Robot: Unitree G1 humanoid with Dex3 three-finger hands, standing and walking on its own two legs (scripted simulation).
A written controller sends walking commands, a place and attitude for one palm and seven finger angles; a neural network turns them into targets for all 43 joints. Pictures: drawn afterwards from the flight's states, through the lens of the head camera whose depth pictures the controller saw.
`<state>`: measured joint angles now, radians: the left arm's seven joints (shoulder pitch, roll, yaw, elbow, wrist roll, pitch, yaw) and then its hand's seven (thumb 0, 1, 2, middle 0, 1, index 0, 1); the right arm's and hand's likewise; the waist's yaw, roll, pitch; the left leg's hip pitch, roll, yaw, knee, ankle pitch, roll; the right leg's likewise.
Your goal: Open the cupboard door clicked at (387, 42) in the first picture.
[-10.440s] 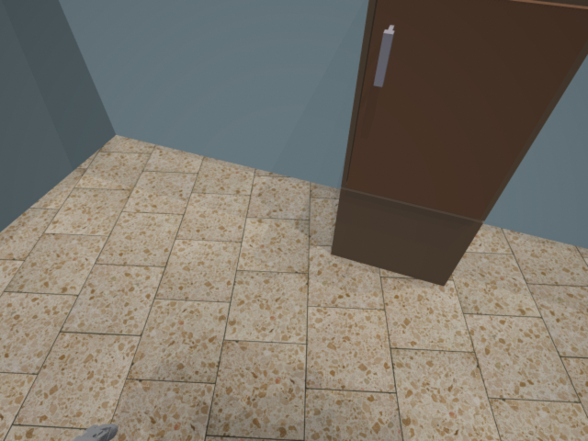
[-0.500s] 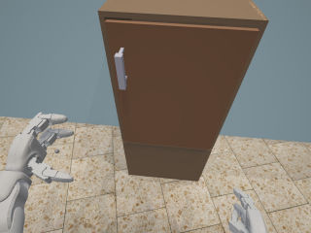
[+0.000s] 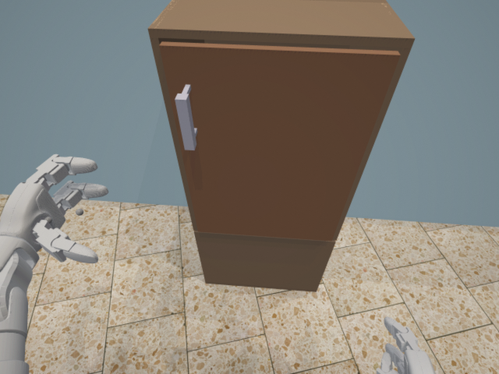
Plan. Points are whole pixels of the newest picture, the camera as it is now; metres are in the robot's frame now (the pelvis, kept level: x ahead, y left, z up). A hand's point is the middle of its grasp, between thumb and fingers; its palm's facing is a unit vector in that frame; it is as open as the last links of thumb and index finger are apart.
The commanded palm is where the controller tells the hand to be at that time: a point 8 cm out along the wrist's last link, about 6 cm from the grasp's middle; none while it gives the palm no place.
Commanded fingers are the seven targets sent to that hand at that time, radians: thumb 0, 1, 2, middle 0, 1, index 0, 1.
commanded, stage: raise the hand with hooked fingers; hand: left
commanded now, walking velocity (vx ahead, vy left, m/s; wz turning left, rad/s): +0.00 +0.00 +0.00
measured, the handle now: (188, 117) +0.57 +0.18 +0.12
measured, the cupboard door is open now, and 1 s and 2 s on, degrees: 0 0 0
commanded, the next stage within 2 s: move the hooked fingers beside the handle in 0.30 s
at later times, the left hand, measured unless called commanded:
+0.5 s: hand (98, 206) +0.30 +0.25 +0.14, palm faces +0.05 -1.00 -0.03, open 14.0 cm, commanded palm +0.29 +0.30 +0.14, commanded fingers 0.00 -0.50 0.30 -0.30 -1.20 -0.30 -1.20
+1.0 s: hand (116, 173) +0.38 +0.25 +0.13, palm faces +0.03 -1.00 +0.00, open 14.0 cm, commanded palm +0.36 +0.30 +0.13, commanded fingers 0.00 -0.50 0.30 -0.30 -1.20 -0.30 -1.20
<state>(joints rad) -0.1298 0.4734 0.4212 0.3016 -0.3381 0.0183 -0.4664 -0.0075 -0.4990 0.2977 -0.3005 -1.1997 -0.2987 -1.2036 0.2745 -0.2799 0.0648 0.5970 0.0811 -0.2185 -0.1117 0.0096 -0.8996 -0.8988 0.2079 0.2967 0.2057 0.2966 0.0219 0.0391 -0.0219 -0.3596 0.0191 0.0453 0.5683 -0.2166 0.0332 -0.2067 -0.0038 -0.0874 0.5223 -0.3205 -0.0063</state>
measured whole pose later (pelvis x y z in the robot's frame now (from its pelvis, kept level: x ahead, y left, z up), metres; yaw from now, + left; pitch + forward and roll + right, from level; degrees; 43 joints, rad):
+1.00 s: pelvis +0.01 -0.01 -0.01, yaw -1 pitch +4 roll -1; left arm -0.43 0.50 0.42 0.67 -0.29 -0.09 -0.44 -0.01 -0.50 0.30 -0.30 -1.20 -0.30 -1.20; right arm 0.31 -0.29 0.04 0.63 0.08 -0.13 -0.11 0.01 -0.90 -0.90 0.21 0.30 0.20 0.30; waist -0.02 0.03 -0.04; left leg -0.44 0.04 0.05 0.62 -0.25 0.02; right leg -0.30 0.01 -0.07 0.59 -0.36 -0.02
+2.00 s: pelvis +0.01 +0.00 -0.02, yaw -2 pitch +12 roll -3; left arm -0.93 0.67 0.43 1.21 -0.15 -0.23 -0.40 -0.01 -0.50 0.30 -0.30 -1.20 -0.30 -1.20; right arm 0.41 -0.31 0.03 0.68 0.04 -0.01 -0.08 0.00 -0.90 -0.90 0.21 0.30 0.21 0.30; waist -0.13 0.02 -0.06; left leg -0.68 0.05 0.05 0.75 -0.29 0.03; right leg -0.53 0.02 -0.07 0.69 -0.38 -0.01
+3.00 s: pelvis +0.01 +0.00 -0.02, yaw -2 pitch +14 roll -3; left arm -0.95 0.66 0.43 1.22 -0.14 -0.24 -0.38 -0.01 -0.50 0.30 -0.30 -1.20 -0.30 -1.20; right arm 0.40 -0.30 0.04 0.65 0.04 0.03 -0.07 0.00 -0.90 -0.90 0.21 0.30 0.21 0.30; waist -0.14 0.02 -0.08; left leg -0.72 0.06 0.04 0.78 -0.31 0.03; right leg -0.56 0.03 -0.07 0.71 -0.40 -0.01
